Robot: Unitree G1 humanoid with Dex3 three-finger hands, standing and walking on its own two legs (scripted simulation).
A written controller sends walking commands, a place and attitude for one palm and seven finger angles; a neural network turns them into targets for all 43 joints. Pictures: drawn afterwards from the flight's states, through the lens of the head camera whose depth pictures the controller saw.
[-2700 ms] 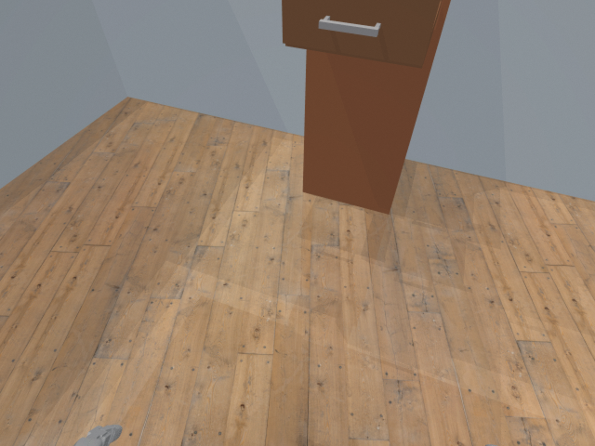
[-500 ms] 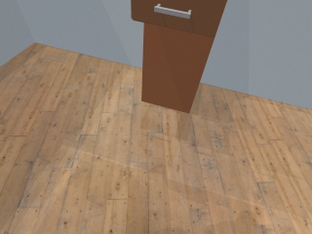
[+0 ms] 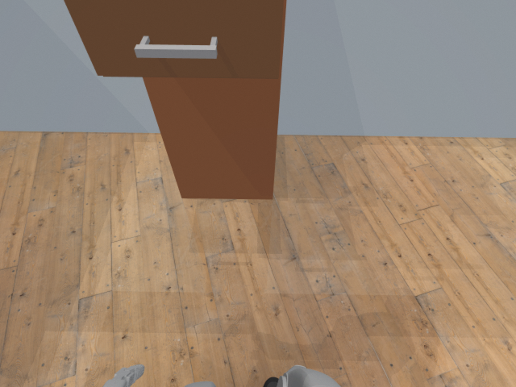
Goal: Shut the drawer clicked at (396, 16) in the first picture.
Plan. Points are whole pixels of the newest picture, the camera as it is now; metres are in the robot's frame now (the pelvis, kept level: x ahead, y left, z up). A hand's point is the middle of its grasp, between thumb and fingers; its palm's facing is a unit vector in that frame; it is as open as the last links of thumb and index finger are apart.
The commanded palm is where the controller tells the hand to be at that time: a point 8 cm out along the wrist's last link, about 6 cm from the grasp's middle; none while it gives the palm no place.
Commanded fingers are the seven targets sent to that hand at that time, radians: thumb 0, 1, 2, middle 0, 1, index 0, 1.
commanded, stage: take the last steps up to it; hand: left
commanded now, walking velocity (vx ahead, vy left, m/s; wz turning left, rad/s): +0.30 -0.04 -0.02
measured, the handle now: (178, 46) +0.65 +0.19 +0.17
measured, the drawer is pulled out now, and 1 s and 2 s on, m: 0.28 0.28 0.28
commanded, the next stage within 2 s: come to a stop and stand still in 0.82 s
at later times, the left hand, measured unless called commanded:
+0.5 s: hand out of the picture +0.11 +0.22 -0.16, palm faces +0.09 -0.99 -0.14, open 7.3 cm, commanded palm none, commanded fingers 0.00 0.90 0.90 -0.20 -0.30 -0.20 -0.30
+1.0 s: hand (187, 239) +0.42 +0.18 -0.15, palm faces -0.07 -0.97 -0.23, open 7.3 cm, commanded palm none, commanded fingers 0.00 0.90 0.90 -0.20 -0.30 -0.20 -0.30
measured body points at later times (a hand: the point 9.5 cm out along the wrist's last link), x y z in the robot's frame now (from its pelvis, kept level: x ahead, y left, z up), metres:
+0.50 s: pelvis +0.17 +0.06 +0.02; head +0.17 +0.08 +0.47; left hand +0.10 +0.28 -0.15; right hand +0.24 -0.16 -0.12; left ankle +0.19 +0.16 -0.71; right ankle +0.09 -0.03 -0.69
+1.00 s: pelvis +0.32 +0.00 +0.01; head +0.35 -0.02 +0.46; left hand +0.42 +0.23 -0.13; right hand +0.20 -0.18 -0.15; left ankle +0.20 +0.16 -0.69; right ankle +0.40 -0.09 -0.71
